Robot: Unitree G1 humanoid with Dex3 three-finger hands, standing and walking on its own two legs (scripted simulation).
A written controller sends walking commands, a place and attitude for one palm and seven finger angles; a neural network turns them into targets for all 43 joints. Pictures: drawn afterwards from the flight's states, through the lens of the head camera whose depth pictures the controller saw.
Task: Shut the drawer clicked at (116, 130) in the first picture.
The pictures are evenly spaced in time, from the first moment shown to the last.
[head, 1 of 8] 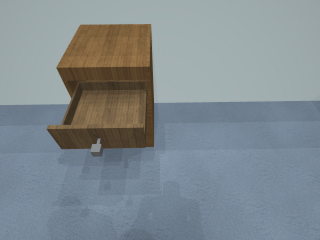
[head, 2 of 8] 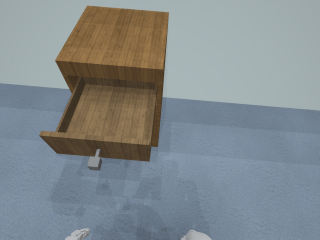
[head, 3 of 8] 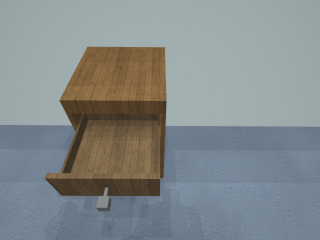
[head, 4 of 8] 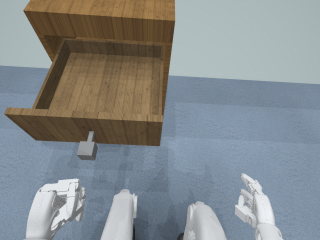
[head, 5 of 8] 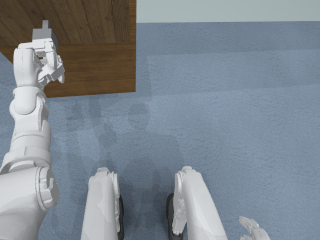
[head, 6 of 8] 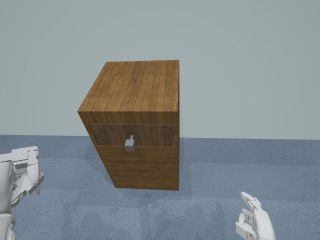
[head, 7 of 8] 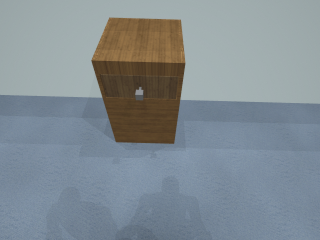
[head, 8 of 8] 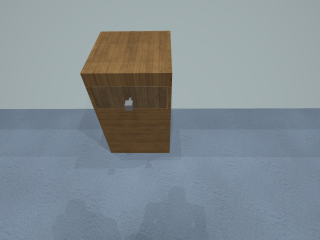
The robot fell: no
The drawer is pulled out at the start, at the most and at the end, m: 0.30 0.30 0.00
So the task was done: yes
